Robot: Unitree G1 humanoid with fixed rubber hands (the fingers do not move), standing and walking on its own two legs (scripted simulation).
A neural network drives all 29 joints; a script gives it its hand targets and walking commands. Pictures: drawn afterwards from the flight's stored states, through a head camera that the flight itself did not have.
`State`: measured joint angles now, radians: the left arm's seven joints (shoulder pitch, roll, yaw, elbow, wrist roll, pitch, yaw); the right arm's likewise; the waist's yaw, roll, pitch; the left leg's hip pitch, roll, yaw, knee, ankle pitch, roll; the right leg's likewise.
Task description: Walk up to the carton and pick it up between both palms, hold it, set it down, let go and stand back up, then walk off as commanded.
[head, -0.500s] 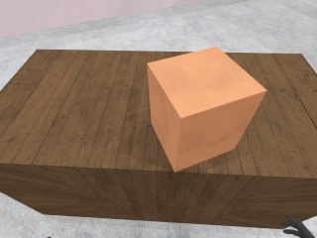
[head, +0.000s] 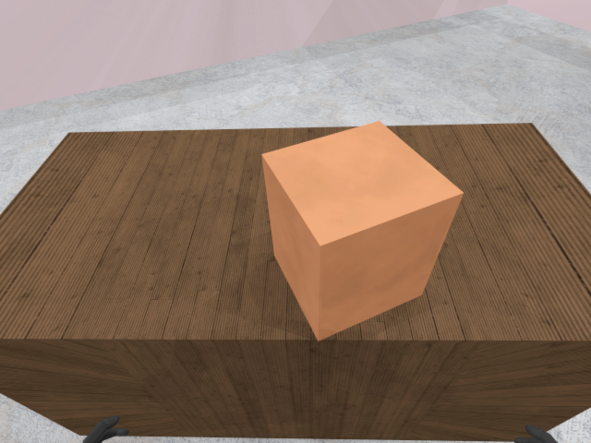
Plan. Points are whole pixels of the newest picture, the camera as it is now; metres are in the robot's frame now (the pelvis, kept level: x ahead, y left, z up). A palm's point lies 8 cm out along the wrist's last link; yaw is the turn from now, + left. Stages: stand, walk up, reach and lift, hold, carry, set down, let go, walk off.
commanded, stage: walk up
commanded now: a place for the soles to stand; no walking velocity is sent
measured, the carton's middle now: (348, 230) +0.45 -0.06 +0.03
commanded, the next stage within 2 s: reach and lift in 1.58 s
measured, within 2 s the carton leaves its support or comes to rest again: neither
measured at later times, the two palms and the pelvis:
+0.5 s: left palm out of the picture +0.08 +0.28 -0.11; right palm out of the picture +0.07 -0.38 -0.11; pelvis -0.01 -0.05 -0.01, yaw +2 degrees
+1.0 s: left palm out of the picture +0.12 +0.25 -0.08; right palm out of the picture +0.12 -0.38 -0.09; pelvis +0.00 -0.07 +0.01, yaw +2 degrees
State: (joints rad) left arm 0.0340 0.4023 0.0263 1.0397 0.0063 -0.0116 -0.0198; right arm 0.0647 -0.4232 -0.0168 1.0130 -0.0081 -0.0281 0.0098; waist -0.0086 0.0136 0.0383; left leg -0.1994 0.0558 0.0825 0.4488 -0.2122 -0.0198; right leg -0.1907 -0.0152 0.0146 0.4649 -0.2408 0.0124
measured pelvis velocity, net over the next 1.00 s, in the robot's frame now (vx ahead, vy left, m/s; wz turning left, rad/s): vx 0.00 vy -0.07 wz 0.04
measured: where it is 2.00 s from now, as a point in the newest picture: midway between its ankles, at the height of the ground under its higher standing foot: outside the picture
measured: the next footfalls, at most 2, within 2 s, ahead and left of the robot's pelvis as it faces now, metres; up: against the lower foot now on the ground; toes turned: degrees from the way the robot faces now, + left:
left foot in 0.50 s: +0.04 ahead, +0.06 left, +0.00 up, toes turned +3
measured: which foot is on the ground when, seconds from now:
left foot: down 0.00-0.24, up 0.26-0.48, down 0.50-1.00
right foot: down 0.00-1.00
